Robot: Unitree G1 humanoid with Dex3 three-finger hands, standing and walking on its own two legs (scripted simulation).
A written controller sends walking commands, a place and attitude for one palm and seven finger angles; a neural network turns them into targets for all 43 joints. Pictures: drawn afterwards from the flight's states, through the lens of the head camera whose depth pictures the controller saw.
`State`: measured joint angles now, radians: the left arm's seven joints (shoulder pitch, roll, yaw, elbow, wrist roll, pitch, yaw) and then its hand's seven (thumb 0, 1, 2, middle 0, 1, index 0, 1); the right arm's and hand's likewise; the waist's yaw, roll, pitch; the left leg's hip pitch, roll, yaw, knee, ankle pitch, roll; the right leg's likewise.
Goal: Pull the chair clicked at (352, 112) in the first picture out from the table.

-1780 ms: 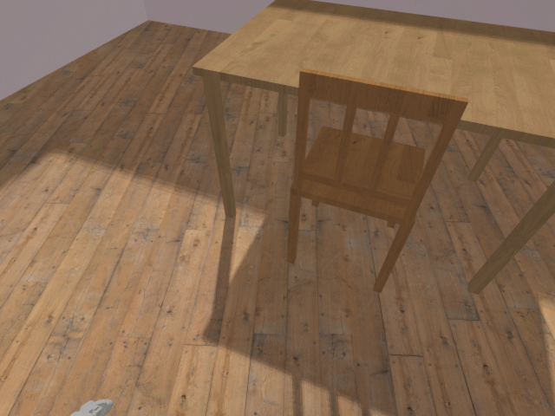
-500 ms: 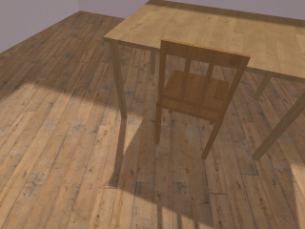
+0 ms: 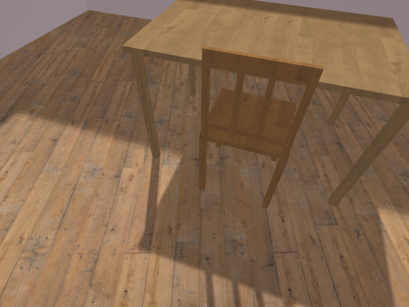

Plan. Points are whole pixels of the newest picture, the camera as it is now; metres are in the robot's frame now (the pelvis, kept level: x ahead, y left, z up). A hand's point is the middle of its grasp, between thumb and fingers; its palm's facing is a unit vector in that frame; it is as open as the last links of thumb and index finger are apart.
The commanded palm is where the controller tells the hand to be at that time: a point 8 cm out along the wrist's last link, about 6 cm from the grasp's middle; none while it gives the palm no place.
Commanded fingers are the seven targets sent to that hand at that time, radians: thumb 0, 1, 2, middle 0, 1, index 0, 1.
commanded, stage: turn to face it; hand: left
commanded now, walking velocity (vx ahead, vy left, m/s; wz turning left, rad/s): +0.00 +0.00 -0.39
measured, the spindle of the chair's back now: (237, 102) +0.84 -0.07 -0.11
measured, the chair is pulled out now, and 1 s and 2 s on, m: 0.00 0.00 0.00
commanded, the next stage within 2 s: take the last steps up to it in 0.42 s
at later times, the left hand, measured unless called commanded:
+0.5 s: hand out of the picture +0.07 +0.22 -0.18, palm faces -0.13 -0.97 -0.20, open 7.4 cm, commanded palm none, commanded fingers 0.00 0.90 0.90 -0.20 -0.30 -0.20 -0.30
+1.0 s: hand out of the picture +0.04 +0.13 -0.17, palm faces -0.20 -0.97 -0.16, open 7.4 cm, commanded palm none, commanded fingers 0.00 0.90 0.90 -0.20 -0.30 -0.20 -0.30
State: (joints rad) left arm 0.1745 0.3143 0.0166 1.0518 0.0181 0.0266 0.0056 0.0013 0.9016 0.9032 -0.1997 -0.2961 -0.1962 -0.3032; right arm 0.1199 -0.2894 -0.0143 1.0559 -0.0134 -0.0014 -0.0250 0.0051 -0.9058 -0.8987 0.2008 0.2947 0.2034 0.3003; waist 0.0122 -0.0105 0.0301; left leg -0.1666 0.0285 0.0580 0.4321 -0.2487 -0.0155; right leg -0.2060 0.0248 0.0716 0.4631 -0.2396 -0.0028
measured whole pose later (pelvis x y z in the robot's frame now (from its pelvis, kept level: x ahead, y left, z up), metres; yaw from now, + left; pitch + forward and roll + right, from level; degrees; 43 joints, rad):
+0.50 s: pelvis -0.02 +0.03 +0.00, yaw -9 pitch +0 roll +0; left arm 0.22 0.24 0.07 0.97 0.03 0.06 0.00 0.00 0.90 0.90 -0.20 -0.30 -0.20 -0.30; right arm 0.27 -0.17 -0.04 1.01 -0.02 0.00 -0.04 0.01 -0.91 -0.90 0.20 0.29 0.20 0.30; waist -0.01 -0.06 0.03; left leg -0.22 0.03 0.13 0.50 -0.29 0.03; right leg -0.44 0.04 0.07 0.96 -0.41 0.03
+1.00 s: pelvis +0.04 -0.04 +0.00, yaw -15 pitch -1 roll +0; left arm 0.42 0.13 0.04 1.09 0.03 -0.05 0.01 0.00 0.90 0.90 -0.20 -0.30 -0.20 -0.30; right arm 0.31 -0.19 -0.07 1.07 -0.03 0.01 0.00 0.01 -0.91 -0.90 0.20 0.29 0.20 0.30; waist -0.01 0.01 -0.02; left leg -0.55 0.12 0.09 1.03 -0.29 -0.02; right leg -0.02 0.03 -0.07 0.35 -0.32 -0.05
